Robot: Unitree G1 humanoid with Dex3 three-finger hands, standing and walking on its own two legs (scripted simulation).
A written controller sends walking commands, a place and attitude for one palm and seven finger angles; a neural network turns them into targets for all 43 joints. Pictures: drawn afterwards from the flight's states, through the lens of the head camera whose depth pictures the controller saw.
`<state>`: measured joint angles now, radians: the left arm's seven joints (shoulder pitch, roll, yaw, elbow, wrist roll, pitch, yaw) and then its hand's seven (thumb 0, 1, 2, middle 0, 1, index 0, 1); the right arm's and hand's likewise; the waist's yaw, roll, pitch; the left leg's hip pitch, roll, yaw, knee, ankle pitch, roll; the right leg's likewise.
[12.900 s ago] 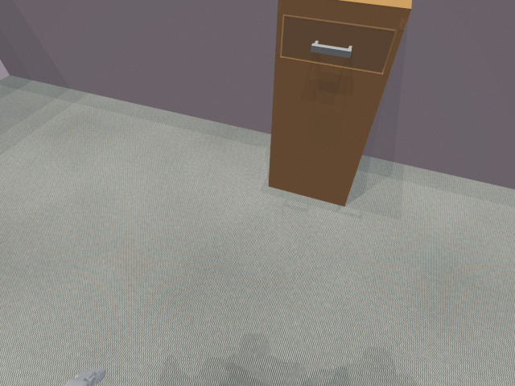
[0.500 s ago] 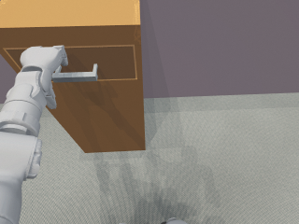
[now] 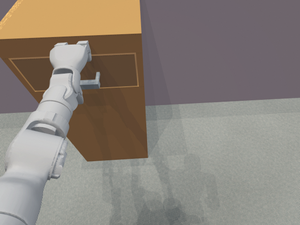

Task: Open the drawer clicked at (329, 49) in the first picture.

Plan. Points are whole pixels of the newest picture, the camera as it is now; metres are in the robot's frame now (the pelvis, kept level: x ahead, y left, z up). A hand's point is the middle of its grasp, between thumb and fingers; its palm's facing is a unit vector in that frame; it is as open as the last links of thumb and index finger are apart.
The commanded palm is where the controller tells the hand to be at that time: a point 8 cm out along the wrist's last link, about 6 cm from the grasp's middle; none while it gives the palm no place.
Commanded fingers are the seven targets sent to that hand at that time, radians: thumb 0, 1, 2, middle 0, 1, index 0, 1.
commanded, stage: move the hooked fingers above the handle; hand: left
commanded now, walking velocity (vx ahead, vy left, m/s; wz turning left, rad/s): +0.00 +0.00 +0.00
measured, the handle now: (79, 80) +0.56 +0.19 +0.05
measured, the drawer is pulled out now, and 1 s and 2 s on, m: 0.00 0.00 0.00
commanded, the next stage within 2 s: lower the fingers behind the handle in 1.86 s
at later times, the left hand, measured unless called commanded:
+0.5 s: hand (73, 73) +0.52 +0.18 +0.11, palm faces +0.11 -0.05 -0.99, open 13.3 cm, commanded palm +0.50 +0.21 +0.15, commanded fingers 0.00 -0.50 0.30 -0.30 -1.20 -0.30 -1.20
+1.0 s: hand (69, 81) +0.50 +0.19 +0.10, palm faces +0.06 -0.04 -1.00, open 13.8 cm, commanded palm +0.50 +0.20 +0.15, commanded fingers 0.00 -0.50 0.30 -0.30 -1.20 -0.30 -1.20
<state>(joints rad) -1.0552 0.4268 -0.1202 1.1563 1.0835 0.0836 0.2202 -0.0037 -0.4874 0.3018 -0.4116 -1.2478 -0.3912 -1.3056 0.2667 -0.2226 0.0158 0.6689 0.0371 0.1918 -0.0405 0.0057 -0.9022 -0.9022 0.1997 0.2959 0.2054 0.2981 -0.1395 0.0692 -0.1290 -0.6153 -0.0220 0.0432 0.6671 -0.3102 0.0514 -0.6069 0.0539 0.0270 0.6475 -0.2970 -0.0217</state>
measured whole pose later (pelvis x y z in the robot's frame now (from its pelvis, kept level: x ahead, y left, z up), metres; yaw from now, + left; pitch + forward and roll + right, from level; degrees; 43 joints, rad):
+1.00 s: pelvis +0.01 -0.01 +0.00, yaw +3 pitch +15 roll -1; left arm -0.91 0.50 -0.12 0.93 1.03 -0.17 0.21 0.00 -0.49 0.30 -0.32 -1.21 -0.33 -1.21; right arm 0.35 -0.28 -0.06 0.70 0.01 0.13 -0.04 0.01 -0.90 -0.90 0.20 0.30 0.21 0.30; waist -0.09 0.04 -0.11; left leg -0.62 -0.03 0.00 0.69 -0.33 0.04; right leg -0.60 0.05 -0.02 0.66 -0.33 -0.04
